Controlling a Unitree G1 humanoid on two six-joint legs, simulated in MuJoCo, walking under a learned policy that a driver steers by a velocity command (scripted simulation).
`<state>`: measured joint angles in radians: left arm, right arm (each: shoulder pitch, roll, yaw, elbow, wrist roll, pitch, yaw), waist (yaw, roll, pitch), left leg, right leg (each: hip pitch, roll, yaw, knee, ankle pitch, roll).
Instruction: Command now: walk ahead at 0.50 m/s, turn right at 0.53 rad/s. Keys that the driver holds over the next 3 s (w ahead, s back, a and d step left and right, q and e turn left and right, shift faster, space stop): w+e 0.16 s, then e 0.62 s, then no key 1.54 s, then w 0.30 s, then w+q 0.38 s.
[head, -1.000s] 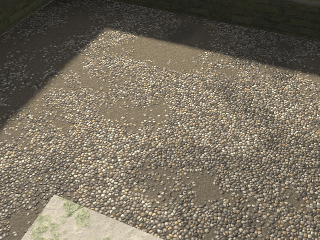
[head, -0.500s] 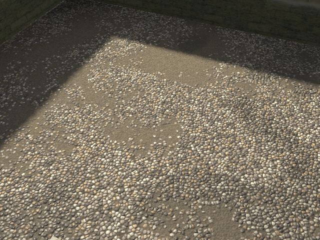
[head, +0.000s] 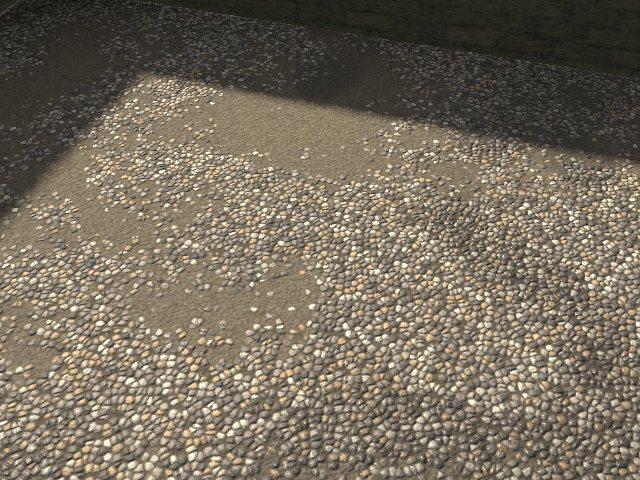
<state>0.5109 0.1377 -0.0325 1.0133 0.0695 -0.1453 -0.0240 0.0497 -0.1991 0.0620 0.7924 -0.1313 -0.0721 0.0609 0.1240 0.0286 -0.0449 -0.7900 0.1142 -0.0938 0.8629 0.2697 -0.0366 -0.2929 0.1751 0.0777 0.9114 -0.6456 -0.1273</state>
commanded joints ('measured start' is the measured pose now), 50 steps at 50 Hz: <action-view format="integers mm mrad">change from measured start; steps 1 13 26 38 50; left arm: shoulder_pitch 118 -238 -603 -511 -358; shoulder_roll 131 98 96 263 165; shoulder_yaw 16 64 90 154 107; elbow -15 -295 -511 -533 -441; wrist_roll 7 -142 -90 -76 -67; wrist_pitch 12 122 145 179 179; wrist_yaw -3 104 -26 28 45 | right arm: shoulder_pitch -155 305 253 116 51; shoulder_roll -37 -127 -230 -164 -95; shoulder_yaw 5 -108 -162 -175 -140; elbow -79 89 48 -139 -184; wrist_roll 22 115 155 120 108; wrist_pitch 6 24 60 81 63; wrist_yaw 9 -71 -142 -112 -51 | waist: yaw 41 -159 -164 -174 -146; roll -35 -7 51 -87 -156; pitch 104 -102 10 -110 -112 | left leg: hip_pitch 161 885 711 149 608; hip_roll -32 390 219 -85 -92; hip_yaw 77 -363 138 30 56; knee -374 -530 -450 351 -377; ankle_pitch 229 -207 28 -616 -465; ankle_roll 23 329 174 -31 21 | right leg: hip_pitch -160 -875 -369 -63 -124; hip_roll -166 -175 -185 -299 -229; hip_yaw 322 -36 -96 263 287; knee -124 1285 -223 -551 -460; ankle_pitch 118 116 564 674 342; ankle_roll -145 163 96 -116 -7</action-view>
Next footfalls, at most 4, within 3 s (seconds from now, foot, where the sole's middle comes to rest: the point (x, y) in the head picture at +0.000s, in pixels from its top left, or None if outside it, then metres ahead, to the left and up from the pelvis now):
0.16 left None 0.28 0.17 -0.89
0.58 right None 0.41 -0.10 -0.89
1.00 left None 0.50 0.11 -0.89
2.68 right None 0.49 -0.18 -0.89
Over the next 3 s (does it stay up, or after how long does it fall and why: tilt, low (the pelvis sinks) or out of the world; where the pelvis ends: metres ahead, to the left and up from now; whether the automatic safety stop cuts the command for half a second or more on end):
stays up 0.56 -0.12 -0.11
